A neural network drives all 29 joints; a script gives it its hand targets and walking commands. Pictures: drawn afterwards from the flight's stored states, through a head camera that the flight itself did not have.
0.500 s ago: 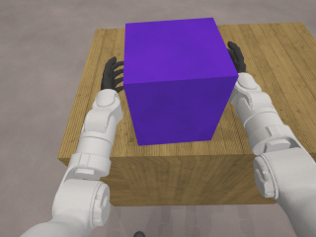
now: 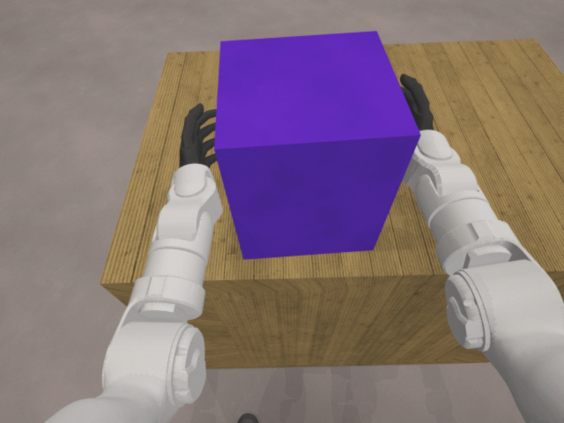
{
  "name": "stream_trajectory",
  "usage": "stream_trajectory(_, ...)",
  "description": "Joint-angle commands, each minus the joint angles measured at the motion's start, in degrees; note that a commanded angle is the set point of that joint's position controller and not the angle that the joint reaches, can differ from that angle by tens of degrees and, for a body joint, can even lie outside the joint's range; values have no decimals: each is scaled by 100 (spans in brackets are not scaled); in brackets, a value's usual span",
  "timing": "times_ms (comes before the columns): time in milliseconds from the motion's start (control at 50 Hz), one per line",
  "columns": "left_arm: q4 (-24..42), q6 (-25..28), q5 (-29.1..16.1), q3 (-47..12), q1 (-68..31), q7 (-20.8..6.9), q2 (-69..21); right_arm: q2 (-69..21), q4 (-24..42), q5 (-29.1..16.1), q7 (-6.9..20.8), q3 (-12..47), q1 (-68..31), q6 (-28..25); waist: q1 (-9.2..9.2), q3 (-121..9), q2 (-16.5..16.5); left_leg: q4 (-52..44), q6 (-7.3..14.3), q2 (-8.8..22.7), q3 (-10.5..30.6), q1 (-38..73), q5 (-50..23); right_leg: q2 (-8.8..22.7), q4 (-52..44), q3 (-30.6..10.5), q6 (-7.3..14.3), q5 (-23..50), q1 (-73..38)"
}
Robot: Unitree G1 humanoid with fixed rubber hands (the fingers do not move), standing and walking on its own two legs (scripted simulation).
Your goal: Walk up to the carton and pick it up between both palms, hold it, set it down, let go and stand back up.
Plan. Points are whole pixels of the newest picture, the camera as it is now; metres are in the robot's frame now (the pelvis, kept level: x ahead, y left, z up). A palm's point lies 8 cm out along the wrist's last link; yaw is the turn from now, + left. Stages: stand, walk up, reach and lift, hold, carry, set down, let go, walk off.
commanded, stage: reach and lift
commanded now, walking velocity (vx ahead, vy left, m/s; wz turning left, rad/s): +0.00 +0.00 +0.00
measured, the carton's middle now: (304, 155) +0.46 +0.02 +0.09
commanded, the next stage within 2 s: none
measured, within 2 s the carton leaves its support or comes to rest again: leaves its support in 0.84 s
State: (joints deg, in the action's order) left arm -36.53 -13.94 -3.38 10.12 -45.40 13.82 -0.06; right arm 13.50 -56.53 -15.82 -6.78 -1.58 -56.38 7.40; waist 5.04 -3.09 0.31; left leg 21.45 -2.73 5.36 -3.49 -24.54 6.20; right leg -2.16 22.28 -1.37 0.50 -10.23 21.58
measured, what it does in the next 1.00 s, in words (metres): stands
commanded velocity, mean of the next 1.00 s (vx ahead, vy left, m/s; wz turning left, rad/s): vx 0.00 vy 0.00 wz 0.00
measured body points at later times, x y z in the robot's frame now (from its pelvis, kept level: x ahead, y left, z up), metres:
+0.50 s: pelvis +0.00 +0.00 +0.00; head +0.03 +0.01 +0.45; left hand +0.42 +0.17 +0.11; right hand +0.46 -0.14 +0.12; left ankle +0.04 +0.15 -0.74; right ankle +0.00 -0.11 -0.74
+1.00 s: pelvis +0.00 +0.00 +0.00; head +0.02 +0.01 +0.45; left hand +0.42 +0.16 +0.14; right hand +0.45 -0.14 +0.14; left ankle +0.04 +0.15 -0.74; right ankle +0.00 -0.11 -0.74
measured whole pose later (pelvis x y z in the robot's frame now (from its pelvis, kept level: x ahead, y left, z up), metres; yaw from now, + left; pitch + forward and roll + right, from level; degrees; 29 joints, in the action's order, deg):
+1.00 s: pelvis +0.00 +0.00 +0.00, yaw +0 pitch +7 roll -1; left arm -37.4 -9.0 11.8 22.3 -45.3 7.5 -6.5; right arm 5.7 -58.4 4.2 -2.5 -19.3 -50.2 -8.0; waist 3.2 -5.4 -0.9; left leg 21.5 -2.7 5.4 -3.5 -21.8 6.3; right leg -2.2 21.9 -1.4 0.4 -10.1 18.7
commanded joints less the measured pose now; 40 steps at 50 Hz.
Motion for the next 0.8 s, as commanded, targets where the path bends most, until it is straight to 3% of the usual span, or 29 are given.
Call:
stream_trajectory(0, 810, 488, 855, -39, -3533, -401, -985, -1067, 693, 1125, 353, -558, -3083, -454, -197, -4054, -346, 135, 139, -334, -17, 2629, -1671, -135, -363, 348, -483, 1940, -165)
stream_trajectory(100, 605, 532, 1567, -82, -3831, -1140, -2917, -3586, 556, 2179, 1026, -797, -3238, -607, -276, -4279, -437, -22, 167, -393, -129, 2707, -1728, -41, -260, 401, -601, 2537, -695)
stream_trajectory(200, 627, 500, 1935, -173, -3539, -1291, -2911, -3726, 362, 2752, 1324, -922, -2772, -922, -301, -4380, -318, -48, 74, -402, -228, 2807, -1940, -4, -106, 500, -625, 3220, -1351)
stream_trajectory(320, 426, 405, 1999, -61, -3483, -1255, -2952, -3616, 243, 2840, 1452, -1021, -2814, -1036, -279, -3725, -411, -270, 166, -376, -254, 2780, -1362, 6, -293, 542, -573, 2420, -1245)
stream_trajectory(500, 443, 351, 1926, -199, -3791, -1136, -3102, -3584, 218, 2856, 1480, -1109, -2904, -1100, -340, -3533, -238, -268, 155, -325, -230, 3028, -1081, -14, -457, 613, -491, 1652, -876)
stream_trajectory(780, 1139, 852, 1653, -869, -4571, -983, -3574, -3931, 671, 2576, 1344, -608, -3581, -1780, -353, -4737, -257, -2, 18, -317, -111, 3202, -1972, -62, -277, 673, -534, 3095, -1302)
